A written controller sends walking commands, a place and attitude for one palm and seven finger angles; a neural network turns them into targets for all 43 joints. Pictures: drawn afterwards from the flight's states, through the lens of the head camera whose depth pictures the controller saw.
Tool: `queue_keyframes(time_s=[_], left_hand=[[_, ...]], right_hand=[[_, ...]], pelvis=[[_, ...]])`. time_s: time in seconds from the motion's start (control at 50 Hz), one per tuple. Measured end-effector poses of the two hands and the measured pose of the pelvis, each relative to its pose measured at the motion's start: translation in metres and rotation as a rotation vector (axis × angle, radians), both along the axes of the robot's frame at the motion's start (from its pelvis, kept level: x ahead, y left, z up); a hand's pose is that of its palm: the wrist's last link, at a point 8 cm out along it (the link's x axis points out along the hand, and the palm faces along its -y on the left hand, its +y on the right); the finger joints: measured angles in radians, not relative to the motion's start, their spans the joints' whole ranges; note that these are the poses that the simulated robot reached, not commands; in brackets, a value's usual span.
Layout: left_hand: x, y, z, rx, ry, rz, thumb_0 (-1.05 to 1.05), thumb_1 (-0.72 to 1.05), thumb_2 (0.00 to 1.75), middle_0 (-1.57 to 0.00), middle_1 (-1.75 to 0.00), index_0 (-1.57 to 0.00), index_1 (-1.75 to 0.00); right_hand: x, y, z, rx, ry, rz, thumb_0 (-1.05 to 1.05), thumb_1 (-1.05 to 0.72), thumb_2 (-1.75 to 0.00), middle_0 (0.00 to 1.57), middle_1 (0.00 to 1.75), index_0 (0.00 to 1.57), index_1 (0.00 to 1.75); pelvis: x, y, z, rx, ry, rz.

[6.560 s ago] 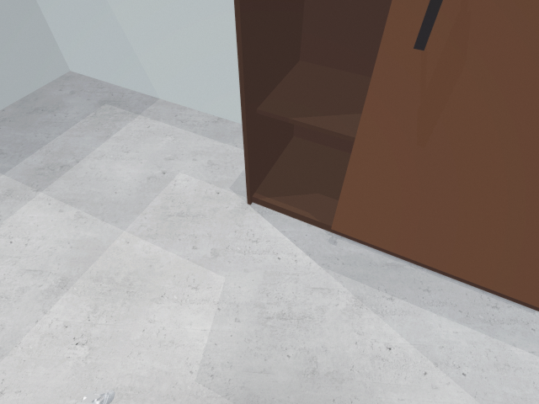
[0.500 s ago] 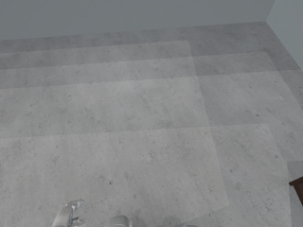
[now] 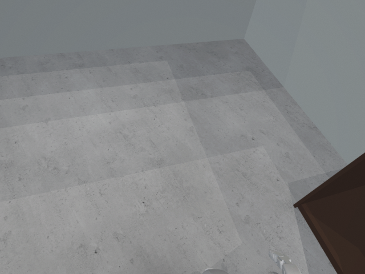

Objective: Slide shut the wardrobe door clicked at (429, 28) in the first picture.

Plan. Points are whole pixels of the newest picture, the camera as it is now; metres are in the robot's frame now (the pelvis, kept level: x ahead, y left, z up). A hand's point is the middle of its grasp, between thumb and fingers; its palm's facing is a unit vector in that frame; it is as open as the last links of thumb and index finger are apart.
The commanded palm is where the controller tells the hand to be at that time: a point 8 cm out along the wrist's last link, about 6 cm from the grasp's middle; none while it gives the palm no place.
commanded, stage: turn to face it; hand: right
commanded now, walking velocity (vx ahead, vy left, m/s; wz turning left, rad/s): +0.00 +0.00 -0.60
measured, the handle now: out of the picture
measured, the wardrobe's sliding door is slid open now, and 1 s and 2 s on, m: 0.41 0.41 0.41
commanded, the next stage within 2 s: take the last steps up to it in 1.84 s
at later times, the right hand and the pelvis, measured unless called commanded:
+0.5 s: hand out of the picture -0.04 -0.28 -0.18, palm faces +0.34 +0.90 -0.25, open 7.4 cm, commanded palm none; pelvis +0.00 -0.05 +0.00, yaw -18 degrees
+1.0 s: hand out of the picture +0.05 -0.28 -0.13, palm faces +0.52 +0.81 -0.26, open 7.4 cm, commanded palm none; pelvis +0.02 -0.03 +0.00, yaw -35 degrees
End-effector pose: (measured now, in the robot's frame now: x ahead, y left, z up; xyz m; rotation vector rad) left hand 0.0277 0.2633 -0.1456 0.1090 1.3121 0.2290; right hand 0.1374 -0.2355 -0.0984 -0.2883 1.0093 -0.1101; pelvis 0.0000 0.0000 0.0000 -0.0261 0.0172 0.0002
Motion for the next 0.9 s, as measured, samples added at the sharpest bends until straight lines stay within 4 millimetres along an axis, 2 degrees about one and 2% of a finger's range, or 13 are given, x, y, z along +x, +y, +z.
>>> queue_keyframes(time_s=[0.12,0.22,0.28,0.38,0.44,0.48,0.56,0.68,0.78,0.9], left_hand=[[0.03,0.007,0.006,-0.005,0.007,-0.098,0.01,0.91,0.9,-0.2,-0.3,-0.19,-0.3],[0.069,-0.006,0.012,0.012,-0.01,-0.205,0.01,0.91,0.9,-0.2,-0.3,-0.19,-0.3],[0.1,-0.024,0.016,0.026,-0.047,-0.28,0.01,0.91,0.9,-0.2,-0.3,-0.19,-0.3],[0.153,-0.068,0.024,0.066,-0.16,-0.415,0.01,0.91,0.9,-0.2,-0.3,-0.19,-0.3],[0.168,-0.092,0.034,0.078,-0.22,-0.465,0.01,0.91,0.9,-0.2,-0.3,-0.19,-0.3],[0.171,-0.103,0.042,0.087,-0.231,-0.483,0.01,0.91,0.9,-0.2,-0.3,-0.2,-0.3],[0.167,-0.12,0.051,0.086,-0.213,-0.515,0.01,0.9,0.9,-0.2,-0.3,-0.2,-0.3],[0.153,-0.131,0.05,0.066,-0.159,-0.538,0.01,0.9,0.9,-0.2,-0.3,-0.2,-0.3],[0.139,-0.126,0.041,0.054,-0.097,-0.542,0.01,0.9,0.9,-0.2,-0.3,-0.2,-0.3],[0.127,-0.104,0.028,0.049,-0.012,-0.549,0.01,0.9,0.9,-0.2,-0.3,-0.2,-0.3]], right_hand=[[-0.049,-0.002,0.0,0.005,0.076,-0.113,0.01,-0.9,-0.89,0.21,0.3,0.2,0.3],[-0.099,-0.014,-0.011,0.022,0.154,-0.224,0.01,-0.9,-0.89,0.21,0.3,0.2,0.3],[-0.132,-0.028,-0.022,0.035,0.206,-0.296,0.01,-0.9,-0.89,0.21,0.3,0.2,0.3],[-0.183,-0.059,-0.051,0.068,0.281,-0.413,0.01,-0.9,-0.89,0.21,0.3,0.2,0.3],[-0.201,-0.074,-0.057,0.076,0.323,-0.462,0.01,-0.9,-0.89,0.2,0.3,0.2,0.3],[-0.202,-0.082,-0.054,0.083,0.317,-0.483,0.01,-0.91,-0.89,0.2,0.3,0.2,0.3],[-0.192,-0.095,-0.043,0.095,0.245,-0.503,0.01,-0.91,-0.89,0.2,0.3,0.19,0.3],[-0.169,-0.105,-0.032,0.095,0.139,-0.532,0.01,-0.91,-0.89,0.2,0.3,0.19,0.3],[-0.15,-0.106,-0.025,0.086,0.076,-0.551,0.01,-0.91,-0.89,0.2,0.3,0.2,0.3],[-0.126,-0.098,-0.013,0.06,0.007,-0.57,0.01,-0.91,-0.89,0.2,0.3,0.2,0.3]], pelvis=[[0.003,0.005,0.007,-0.015,-0.014,-0.083],[0.003,-0.001,0.007,-0.009,-0.019,-0.152],[0.002,-0.01,0.003,0.002,-0.019,-0.19],[0.001,-0.035,-0.012,0.029,-0.016,-0.255],[-0.002,-0.045,-0.012,0.036,-0.021,-0.275],[-0.003,-0.051,-0.007,0.05,-0.022,-0.298],[-0.004,-0.06,0.004,0.066,-0.022,-0.342],[-0.001,-0.065,0.01,0.074,-0.018,-0.415],[0.003,-0.062,0.01,0.07,-0.012,-0.474],[0.01,-0.049,0.008,0.061,-0.004,-0.546]])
